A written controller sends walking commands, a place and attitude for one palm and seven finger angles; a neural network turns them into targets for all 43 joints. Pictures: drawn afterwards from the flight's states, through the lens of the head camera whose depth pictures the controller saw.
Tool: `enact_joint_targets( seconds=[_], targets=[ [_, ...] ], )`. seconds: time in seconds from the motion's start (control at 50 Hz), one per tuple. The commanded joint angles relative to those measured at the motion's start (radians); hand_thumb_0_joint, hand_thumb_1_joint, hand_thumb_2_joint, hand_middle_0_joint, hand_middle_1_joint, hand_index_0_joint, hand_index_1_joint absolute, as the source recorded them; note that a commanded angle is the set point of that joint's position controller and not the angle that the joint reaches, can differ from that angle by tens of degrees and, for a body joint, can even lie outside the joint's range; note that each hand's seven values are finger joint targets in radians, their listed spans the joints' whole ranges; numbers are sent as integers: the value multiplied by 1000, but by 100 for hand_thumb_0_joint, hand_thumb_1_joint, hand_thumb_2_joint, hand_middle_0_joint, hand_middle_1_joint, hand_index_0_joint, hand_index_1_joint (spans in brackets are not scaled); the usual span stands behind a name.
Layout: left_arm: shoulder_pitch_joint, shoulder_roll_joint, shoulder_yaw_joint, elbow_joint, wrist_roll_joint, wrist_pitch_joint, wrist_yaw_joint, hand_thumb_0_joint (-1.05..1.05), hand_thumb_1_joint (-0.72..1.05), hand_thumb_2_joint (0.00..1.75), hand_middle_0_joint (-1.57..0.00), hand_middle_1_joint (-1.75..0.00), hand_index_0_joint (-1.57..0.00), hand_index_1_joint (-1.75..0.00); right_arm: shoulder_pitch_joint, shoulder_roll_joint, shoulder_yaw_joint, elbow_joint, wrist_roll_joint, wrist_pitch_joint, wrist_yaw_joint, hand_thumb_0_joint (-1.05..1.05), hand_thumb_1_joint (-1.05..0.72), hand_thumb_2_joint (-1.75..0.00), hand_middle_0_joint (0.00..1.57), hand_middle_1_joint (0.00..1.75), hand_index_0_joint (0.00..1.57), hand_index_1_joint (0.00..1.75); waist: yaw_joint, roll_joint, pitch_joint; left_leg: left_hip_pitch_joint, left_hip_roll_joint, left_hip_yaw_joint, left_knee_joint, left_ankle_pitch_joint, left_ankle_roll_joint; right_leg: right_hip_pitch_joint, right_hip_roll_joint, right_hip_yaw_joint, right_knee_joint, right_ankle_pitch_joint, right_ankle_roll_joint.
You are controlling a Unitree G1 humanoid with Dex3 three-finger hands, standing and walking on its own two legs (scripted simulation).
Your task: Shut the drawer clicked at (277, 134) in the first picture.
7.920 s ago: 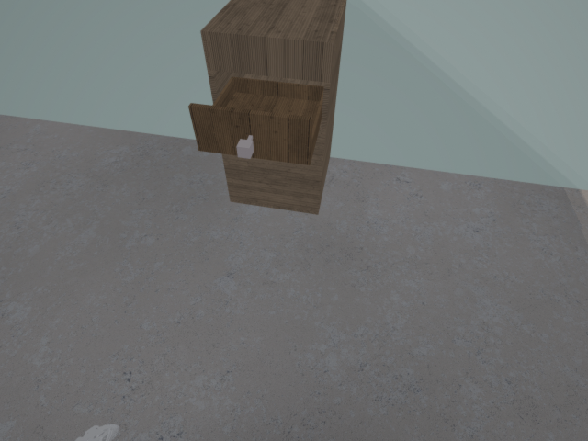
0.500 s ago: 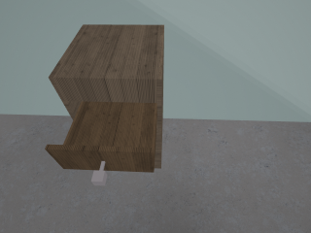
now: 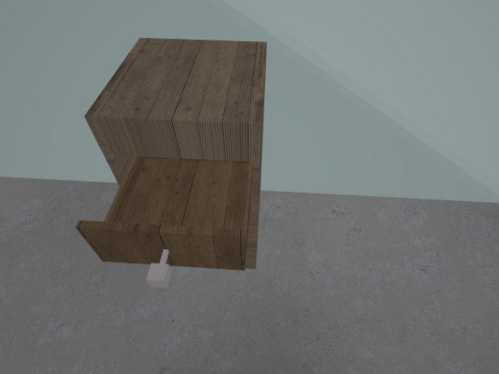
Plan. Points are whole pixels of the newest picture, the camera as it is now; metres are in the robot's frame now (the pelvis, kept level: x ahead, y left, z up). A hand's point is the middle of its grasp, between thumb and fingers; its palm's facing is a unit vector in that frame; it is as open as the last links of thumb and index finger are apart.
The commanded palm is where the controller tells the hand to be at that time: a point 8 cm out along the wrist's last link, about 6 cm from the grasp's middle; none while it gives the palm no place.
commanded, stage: look again from close up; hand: left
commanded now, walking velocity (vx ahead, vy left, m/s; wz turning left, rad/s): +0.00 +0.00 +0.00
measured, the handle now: (161, 267) +0.37 +0.24 -0.20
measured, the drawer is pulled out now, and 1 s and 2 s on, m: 0.24 0.24 0.24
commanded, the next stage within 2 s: raise the hand and make a fist in 0.52 s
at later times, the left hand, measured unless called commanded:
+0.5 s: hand out of the picture -0.01 +0.21 -0.17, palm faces +0.02 -0.98 -0.20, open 7.4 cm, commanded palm none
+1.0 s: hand (162, 328) +0.20 +0.16 -0.04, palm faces -0.02 -1.00 +0.06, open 6.2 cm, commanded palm +0.11 +0.25 -0.08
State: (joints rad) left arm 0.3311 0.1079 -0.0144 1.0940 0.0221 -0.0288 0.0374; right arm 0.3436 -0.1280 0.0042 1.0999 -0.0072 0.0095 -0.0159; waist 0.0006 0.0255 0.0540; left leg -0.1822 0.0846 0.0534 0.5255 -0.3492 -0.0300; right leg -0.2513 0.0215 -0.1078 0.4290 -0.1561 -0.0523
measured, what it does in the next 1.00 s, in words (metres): lowers itself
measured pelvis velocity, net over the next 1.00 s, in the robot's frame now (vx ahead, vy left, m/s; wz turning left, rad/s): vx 0.02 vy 0.02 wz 0.01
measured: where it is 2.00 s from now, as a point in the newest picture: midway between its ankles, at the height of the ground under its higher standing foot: outside the picture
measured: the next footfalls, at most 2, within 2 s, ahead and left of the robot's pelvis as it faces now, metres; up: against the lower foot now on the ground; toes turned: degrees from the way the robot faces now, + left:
none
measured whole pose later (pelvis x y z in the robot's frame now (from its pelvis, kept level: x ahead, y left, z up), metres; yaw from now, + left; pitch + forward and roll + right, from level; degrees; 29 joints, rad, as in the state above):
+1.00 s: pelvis +0.02 +0.02 -0.06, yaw +1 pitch +12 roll +1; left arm 0.50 0.09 0.05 0.11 -0.15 -0.58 -0.25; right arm 0.11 -0.25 -0.11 0.58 0.01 -0.32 0.03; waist -0.01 -0.07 -0.16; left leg -0.63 0.03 0.05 0.96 -0.53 -0.01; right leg -0.76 -0.05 -0.08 0.96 -0.42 -0.03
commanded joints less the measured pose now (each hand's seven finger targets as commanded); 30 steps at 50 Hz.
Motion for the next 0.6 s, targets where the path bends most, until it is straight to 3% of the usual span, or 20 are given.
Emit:
enact_joint_targets(
  seconds=[0.0,0.04,0.1,0.18,0.34,0.38,0.46,0.58],
  targets=[
    [-18,183,51,-65,0,-20,12,0,90,90,-20,-30,-20,-30,115,-44,-13,-67,-8,-17,1,0,-90,-90,20,30,20,30,-52,-66,-97,2,-35,-6,25,8,30,-37,-234,228,-153,-229,-63],
    [-26,140,41,-56,-9,-12,8,0,90,90,-20,-30,-20,-30,150,-51,-10,-51,-11,-26,-1,0,-90,-90,20,30,20,30,-55,-57,-25,12,-19,-33,-61,60,43,-109,-175,182,-98,-258,-32],
    [-3,117,35,-52,-8,11,2,0,90,90,-20,-30,-20,-30,102,-76,-8,-69,-16,-29,-2,0,-90,-90,20,30,20,30,-17,67,85,-173,24,-108,-186,-60,63,-68,-116,138,-40,-269,3],
    [45,102,26,-41,-6,17,-5,0,90,90,-20,-30,-20,-30,77,-102,-8,-85,-17,-33,-4,0,-90,-90,20,30,20,30,13,28,131,-287,34,-145,-280,-193,75,14,-92,110,11,-184,14],
    [54,100,22,-50,-7,11,-5,0,90,90,-20,-30,-20,-30,85,-108,-3,-71,-13,-38,-3,0,-90,-90,20,30,20,30,11,-32,89,-218,18,-132,-274,-112,78,31,-108,126,2,-114,21],
    [55,97,22,-48,-7,10,-5,0,90,90,-20,-30,-20,-30,85,-107,-1,-65,-12,-41,-3,0,-90,-90,20,30,20,30,9,-10,84,-199,21,-135,-282,-82,79,29,-108,123,5,-90,21],
    [59,101,19,-34,-8,5,-3,0,90,90,-20,-30,-20,-30,85,-95,1,-47,-8,-42,-4,0,-90,-90,20,30,20,30,2,-44,62,-138,12,-109,-250,4,77,27,-118,133,-15,-57,20],
    [68,91,16,-9,-11,-3,0,0,90,90,-20,-30,-20,-30,85,-91,5,-15,-4,-50,-9,0,-90,-90,20,30,20,30,-4,-22,1,-47,11,-78,-202,178,71,55,-132,129,-10,49,20]
  ],
)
